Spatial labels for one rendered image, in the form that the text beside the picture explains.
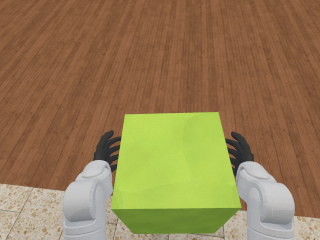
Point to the right robot forearm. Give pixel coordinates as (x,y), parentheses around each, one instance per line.
(270,205)

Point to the left robot forearm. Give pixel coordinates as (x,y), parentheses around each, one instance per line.
(84,203)

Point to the robot right hand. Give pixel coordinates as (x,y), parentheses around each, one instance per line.
(242,153)

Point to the robot left hand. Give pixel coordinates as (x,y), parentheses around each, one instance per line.
(103,151)

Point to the carton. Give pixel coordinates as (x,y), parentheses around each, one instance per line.
(174,174)

